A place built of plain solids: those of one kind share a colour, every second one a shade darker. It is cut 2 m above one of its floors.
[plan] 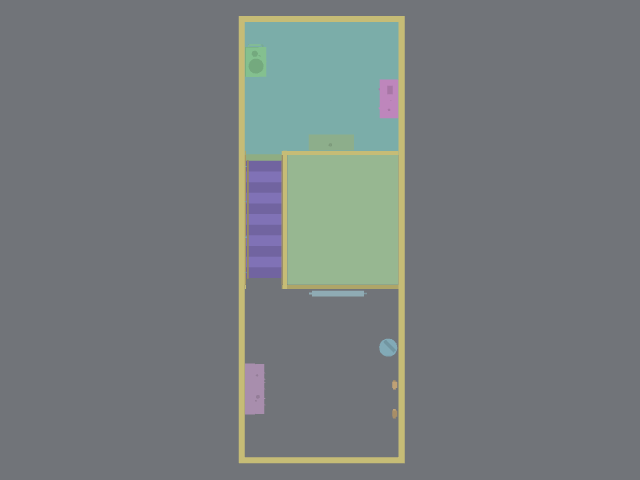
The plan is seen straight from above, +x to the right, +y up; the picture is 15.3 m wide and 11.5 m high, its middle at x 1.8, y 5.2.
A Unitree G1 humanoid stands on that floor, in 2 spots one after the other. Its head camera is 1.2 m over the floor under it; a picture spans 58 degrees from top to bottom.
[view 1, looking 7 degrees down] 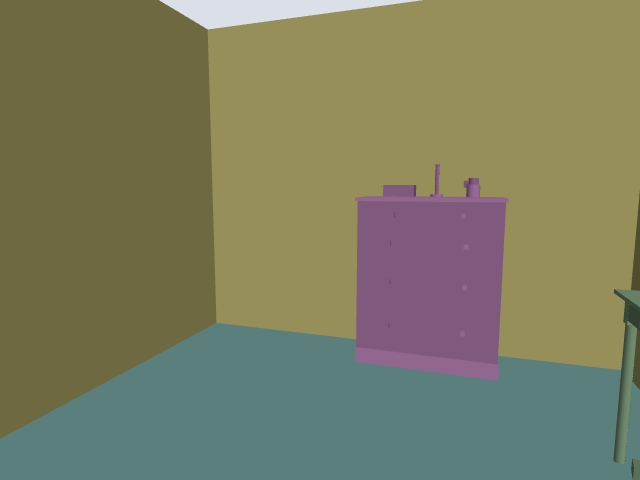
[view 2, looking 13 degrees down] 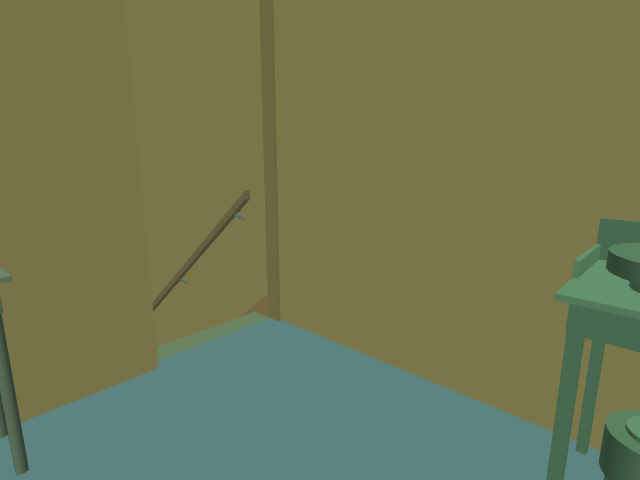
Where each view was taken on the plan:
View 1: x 0.46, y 8.34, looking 19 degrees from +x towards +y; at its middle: wall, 3.44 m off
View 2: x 1.84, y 9.42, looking -137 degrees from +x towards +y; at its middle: wall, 2.59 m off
